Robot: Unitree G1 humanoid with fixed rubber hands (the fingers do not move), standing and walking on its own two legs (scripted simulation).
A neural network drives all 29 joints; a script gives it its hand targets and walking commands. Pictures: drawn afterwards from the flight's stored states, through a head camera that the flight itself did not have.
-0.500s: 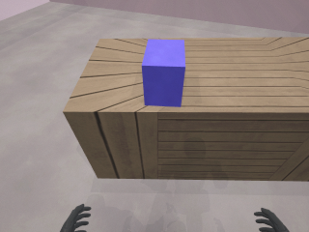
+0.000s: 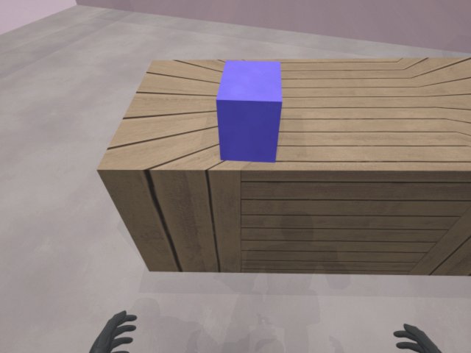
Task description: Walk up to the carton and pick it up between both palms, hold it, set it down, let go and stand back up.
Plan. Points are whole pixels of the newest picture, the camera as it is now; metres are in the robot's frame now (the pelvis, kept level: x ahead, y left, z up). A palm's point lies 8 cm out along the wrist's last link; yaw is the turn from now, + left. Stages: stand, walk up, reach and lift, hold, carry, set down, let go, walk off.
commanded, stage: stand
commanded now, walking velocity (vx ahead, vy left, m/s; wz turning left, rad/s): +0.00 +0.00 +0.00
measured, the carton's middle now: (250, 111) +0.77 -0.02 +0.00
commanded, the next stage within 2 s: walk up in 0.84 s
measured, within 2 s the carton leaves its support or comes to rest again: neither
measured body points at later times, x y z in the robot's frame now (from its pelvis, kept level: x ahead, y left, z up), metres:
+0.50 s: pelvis -0.01 +0.00 +0.00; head -0.02 +0.01 +0.45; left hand +0.15 +0.26 -0.08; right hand +0.11 -0.30 -0.09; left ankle +0.02 +0.11 -0.72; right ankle +0.02 -0.13 -0.72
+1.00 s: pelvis -0.01 +0.00 +0.00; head -0.02 +0.01 +0.45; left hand +0.14 +0.27 -0.09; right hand +0.11 -0.31 -0.09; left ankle +0.02 +0.11 -0.72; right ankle +0.02 -0.13 -0.72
